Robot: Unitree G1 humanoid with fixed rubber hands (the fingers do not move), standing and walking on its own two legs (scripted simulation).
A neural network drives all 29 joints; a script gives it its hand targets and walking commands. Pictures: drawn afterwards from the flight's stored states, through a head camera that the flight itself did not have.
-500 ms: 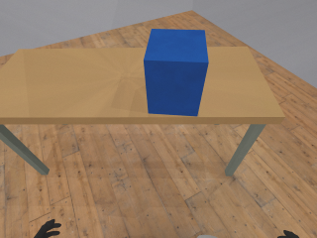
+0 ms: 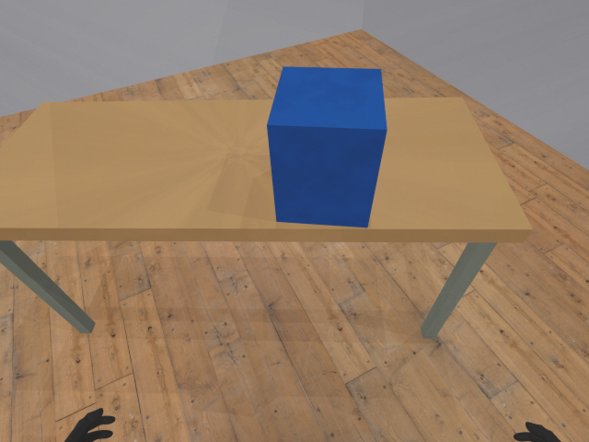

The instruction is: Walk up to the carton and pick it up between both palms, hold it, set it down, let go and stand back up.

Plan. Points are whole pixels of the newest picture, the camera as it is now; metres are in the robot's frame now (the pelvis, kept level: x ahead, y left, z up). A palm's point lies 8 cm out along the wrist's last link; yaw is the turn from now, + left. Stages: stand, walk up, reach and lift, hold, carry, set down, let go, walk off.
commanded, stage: walk up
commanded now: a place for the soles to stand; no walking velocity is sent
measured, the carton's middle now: (326, 149) +0.66 -0.05 +0.00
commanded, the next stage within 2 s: none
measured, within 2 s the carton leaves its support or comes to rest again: neither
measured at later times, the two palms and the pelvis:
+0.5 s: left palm (96, 392) +0.21 +0.32 -0.07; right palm (572, 433) +0.14 -0.33 -0.07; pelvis +0.10 +0.00 +0.00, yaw +1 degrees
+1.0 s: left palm (121, 357) +0.25 +0.29 -0.06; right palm (551, 374) +0.22 -0.36 -0.10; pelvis +0.17 -0.04 +0.00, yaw +0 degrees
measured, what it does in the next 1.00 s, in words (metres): walks ahead: right foot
